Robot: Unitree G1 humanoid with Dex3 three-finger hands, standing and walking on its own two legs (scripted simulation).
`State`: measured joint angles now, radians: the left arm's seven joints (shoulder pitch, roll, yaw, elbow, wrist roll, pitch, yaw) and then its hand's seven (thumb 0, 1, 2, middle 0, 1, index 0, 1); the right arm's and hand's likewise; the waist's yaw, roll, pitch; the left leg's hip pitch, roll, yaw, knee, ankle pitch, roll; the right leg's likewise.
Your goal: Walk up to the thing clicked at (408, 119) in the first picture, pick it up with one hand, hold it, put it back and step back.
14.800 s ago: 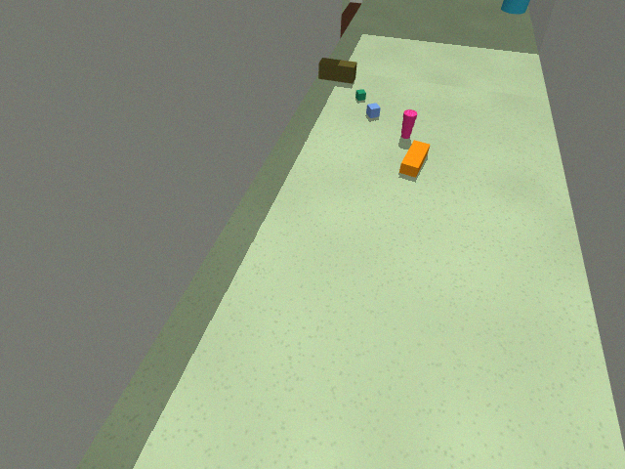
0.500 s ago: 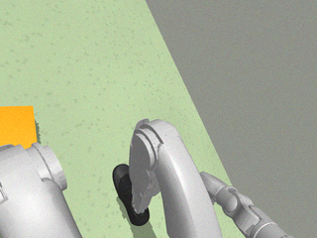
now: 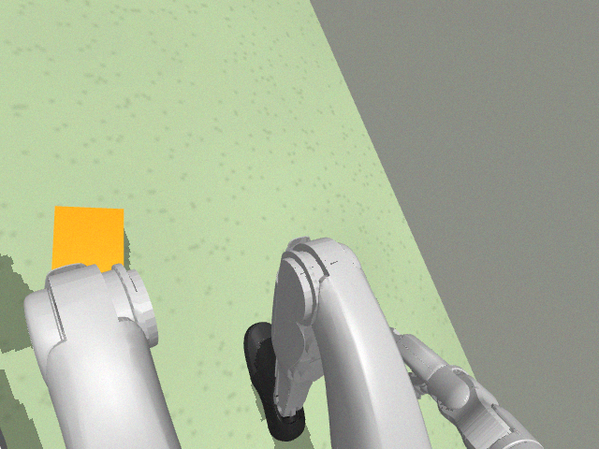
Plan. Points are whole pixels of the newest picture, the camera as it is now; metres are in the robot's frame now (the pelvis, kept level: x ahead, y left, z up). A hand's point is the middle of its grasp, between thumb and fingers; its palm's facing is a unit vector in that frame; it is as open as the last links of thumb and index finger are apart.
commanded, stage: settle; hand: left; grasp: from the side
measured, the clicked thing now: out of the picture +0.41 +0.33 -0.15
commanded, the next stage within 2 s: lift in 1.40 s
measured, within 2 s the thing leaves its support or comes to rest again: neither
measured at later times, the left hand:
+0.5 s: hand out of the picture +0.38 +0.33 -0.02, palm faces +0.36 -0.93 -0.06, open 9.6 cm
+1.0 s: hand out of the picture +0.39 +0.32 +0.04, palm faces +0.36 -0.93 -0.04, open 9.7 cm
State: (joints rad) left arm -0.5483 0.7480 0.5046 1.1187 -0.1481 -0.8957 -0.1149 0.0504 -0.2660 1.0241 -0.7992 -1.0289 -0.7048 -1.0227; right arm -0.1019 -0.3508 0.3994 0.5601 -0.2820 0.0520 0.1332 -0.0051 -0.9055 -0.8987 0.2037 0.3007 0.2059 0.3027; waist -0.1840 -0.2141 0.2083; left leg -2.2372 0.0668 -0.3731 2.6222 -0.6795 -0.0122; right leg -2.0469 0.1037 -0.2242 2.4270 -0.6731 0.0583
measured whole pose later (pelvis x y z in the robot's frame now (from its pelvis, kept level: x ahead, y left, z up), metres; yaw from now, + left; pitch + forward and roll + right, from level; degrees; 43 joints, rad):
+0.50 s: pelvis +0.01 -0.01 +0.03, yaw +5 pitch +25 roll -10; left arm -0.49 0.55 0.44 0.84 -0.18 -0.64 -0.20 0.05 -0.28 1.04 -0.82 -1.01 -0.72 -1.00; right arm 0.01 -0.29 0.17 0.63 -0.12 0.07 0.10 0.00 -0.89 -0.89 0.20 0.30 0.20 0.30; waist -0.10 -0.07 0.01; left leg -2.26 0.07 -0.23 2.46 -0.67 -0.02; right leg -2.12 0.05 -0.13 2.38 -0.71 0.03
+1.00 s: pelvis +0.02 -0.02 +0.06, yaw +8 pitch +29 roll -6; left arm -0.54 0.46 0.48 0.79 -0.19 -0.56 -0.26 0.04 -0.32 1.09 -0.81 -1.05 -0.72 -1.04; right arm 0.04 -0.29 0.06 0.67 -0.08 0.05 0.06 0.00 -0.90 -0.90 0.20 0.30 0.20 0.30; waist -0.08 -0.03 -0.06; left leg -2.21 0.08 -0.17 2.35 -0.67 -0.04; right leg -2.10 0.04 -0.09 2.31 -0.73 0.01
